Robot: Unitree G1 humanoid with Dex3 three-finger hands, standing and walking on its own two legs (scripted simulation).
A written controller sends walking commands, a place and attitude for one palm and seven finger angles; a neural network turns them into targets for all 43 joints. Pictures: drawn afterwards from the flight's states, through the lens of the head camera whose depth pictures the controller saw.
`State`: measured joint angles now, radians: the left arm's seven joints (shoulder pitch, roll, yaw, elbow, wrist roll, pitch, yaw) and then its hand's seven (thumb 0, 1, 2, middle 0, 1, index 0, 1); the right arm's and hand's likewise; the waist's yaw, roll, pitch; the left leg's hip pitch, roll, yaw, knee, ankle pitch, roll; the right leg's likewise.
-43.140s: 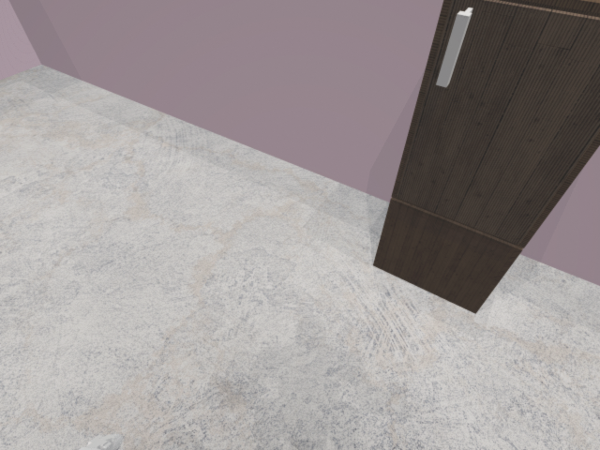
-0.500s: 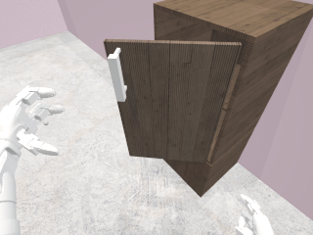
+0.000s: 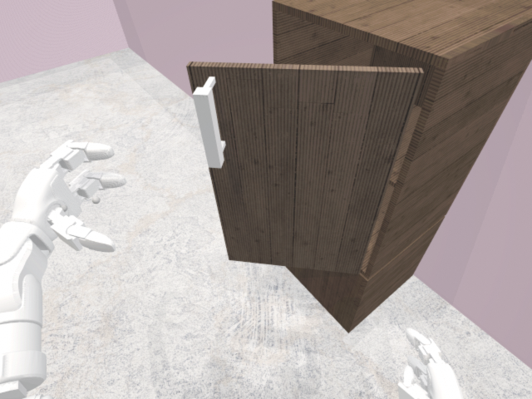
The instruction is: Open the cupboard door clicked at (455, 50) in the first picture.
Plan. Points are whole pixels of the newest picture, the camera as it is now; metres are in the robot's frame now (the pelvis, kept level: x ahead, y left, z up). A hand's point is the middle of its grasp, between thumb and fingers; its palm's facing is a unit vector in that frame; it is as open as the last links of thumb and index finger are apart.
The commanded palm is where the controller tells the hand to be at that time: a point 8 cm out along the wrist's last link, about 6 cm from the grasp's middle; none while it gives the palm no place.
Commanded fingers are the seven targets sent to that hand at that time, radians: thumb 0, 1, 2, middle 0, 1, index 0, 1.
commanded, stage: move the hooked fingers beside the handle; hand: left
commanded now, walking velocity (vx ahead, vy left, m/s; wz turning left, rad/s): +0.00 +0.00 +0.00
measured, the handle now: (213, 123) +0.53 +0.16 +0.16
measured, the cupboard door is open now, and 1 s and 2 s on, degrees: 44 44 44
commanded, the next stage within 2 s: none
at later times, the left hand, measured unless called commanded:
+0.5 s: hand (132, 172) +0.37 +0.24 +0.17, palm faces +0.00 -1.00 -0.03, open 14.0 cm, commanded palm +0.35 +0.29 +0.17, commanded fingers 0.00 -0.50 0.30 -0.30 -1.20 -0.30 -1.20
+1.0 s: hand (148, 148) +0.42 +0.24 +0.18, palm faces -0.01 -1.00 +0.00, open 14.0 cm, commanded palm +0.41 +0.29 +0.17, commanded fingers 0.00 -0.50 0.30 -0.30 -1.20 -0.30 -1.20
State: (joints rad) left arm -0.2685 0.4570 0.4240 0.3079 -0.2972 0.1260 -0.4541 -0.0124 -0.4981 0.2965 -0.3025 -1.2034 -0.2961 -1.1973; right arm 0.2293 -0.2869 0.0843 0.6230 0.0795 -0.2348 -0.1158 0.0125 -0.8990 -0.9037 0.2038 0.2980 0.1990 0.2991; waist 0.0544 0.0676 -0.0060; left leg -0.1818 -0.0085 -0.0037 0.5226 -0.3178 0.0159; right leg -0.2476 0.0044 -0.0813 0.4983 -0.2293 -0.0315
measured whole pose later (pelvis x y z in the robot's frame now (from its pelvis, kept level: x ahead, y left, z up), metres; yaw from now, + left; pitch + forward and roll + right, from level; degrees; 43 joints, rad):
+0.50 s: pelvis +0.00 +0.00 +0.00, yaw -1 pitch +1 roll +0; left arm -0.46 0.45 0.38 0.50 -0.25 0.09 -0.40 -0.01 -0.50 0.30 -0.30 -1.20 -0.30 -1.20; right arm 0.26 -0.29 0.08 0.65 0.08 -0.20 -0.12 0.01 -0.90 -0.90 0.20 0.30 0.20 0.30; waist 0.02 0.05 -0.02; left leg -0.21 -0.01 0.01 0.51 -0.31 0.02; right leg -0.29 0.01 -0.07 0.49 -0.22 -0.03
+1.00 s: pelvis +0.01 +0.00 +0.00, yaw -2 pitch +4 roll +0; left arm -0.64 0.49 0.41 0.76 -0.22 -0.01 -0.40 -0.01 -0.50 0.30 -0.30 -1.20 -0.30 -1.20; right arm 0.33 -0.30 0.06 0.66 0.07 -0.15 -0.10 0.01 -0.90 -0.90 0.20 0.30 0.20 0.30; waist -0.02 0.04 -0.04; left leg -0.27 0.00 0.03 0.52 -0.32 0.02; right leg -0.35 0.01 -0.05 0.50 -0.22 -0.03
